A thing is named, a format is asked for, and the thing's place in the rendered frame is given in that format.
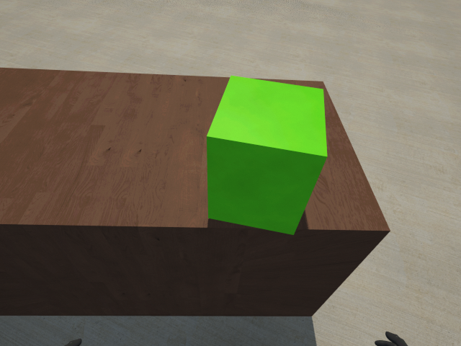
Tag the pedestal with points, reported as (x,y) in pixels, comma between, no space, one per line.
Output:
(104,206)

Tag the robot right hand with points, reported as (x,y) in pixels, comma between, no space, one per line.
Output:
(395,340)

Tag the carton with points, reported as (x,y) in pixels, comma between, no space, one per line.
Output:
(266,148)

